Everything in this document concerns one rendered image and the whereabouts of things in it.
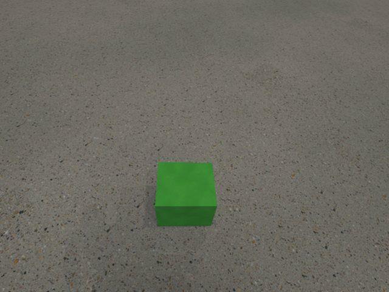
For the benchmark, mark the carton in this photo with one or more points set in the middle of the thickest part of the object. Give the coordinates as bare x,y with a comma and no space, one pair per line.
185,194

